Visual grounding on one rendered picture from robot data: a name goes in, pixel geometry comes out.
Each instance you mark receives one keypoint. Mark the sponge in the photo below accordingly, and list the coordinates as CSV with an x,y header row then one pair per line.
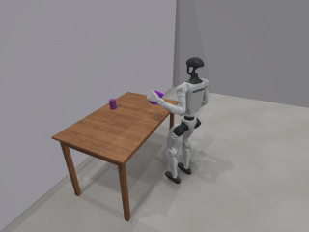
x,y
159,94

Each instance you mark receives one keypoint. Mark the right robot shin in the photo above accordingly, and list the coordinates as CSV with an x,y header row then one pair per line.
x,y
186,153

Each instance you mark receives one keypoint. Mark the table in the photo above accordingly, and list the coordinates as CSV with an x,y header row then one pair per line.
x,y
114,135

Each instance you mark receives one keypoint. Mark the robot left forearm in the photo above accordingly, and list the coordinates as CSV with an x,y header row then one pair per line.
x,y
170,107

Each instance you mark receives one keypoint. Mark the left robot upper arm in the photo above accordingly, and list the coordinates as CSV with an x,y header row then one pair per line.
x,y
181,92

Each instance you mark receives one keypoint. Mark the robot torso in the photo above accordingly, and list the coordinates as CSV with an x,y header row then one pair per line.
x,y
193,102

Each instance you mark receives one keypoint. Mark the left robot hand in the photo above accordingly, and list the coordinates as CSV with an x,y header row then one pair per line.
x,y
153,97

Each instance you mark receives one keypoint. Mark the right robot upper arm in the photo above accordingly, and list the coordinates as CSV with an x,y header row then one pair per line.
x,y
205,99

